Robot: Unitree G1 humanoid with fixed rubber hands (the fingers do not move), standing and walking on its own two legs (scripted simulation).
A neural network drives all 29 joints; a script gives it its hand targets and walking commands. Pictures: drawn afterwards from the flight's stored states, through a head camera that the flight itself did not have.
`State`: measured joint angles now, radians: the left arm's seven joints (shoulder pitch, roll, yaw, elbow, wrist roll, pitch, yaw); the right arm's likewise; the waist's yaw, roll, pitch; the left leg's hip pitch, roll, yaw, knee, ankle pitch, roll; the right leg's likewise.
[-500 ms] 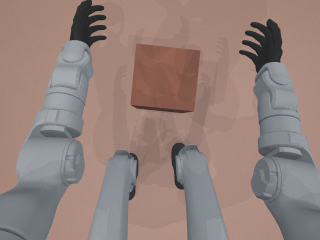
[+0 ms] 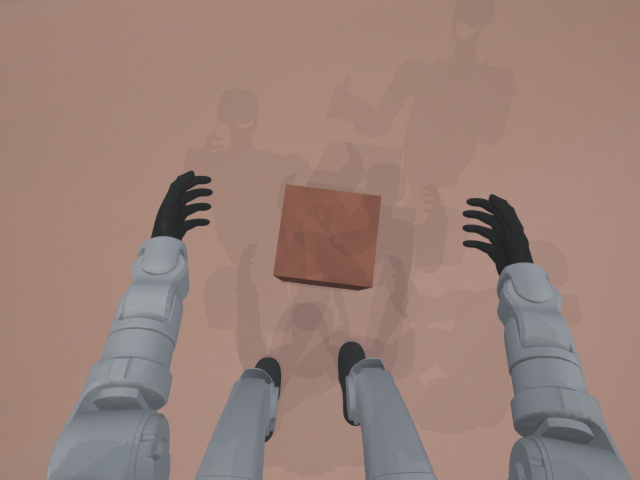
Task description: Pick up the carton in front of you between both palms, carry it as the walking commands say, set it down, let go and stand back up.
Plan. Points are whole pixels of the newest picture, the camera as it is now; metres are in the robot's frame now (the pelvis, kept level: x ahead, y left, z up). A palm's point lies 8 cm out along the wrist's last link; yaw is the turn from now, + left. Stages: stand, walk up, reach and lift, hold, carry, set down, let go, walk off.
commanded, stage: let go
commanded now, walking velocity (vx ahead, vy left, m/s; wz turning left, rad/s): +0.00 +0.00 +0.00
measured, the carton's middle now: (326, 243) +0.44 -0.04 -0.57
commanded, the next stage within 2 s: stand in 0.98 s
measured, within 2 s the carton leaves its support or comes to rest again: neither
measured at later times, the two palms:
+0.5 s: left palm (53, 369) +0.25 +0.24 +0.00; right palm (563, 402) +0.21 -0.22 +0.01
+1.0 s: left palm (32, 405) +0.22 +0.25 +0.01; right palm (571, 407) +0.21 -0.23 +0.01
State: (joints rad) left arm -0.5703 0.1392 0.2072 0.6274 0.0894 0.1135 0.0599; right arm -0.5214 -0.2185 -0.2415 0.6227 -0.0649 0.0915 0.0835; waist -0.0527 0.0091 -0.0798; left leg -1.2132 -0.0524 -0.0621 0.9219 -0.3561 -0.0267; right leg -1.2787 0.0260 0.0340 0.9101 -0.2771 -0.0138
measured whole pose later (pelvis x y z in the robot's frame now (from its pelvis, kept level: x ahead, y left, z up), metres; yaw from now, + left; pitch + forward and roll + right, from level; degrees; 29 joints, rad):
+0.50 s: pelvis +0.05 +0.01 +0.08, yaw -2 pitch +8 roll +0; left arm 0.15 0.19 0.07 0.49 0.02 -0.01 -0.03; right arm 0.22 -0.20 -0.04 0.45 0.02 0.00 0.06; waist -0.02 -0.01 0.00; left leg -0.31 -0.02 -0.06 0.47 -0.29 0.00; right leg -0.37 0.03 0.05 0.46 -0.22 0.00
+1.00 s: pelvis +0.06 +0.02 +0.08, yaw -3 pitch -4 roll -1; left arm 0.23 0.21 0.03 0.47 0.01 0.08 -0.03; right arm 0.23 -0.23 -0.03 0.40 -0.03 0.17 0.03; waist 0.01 0.01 0.07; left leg -0.08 -0.02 -0.03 0.48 -0.34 0.01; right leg -0.15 0.03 0.06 0.47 -0.26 0.01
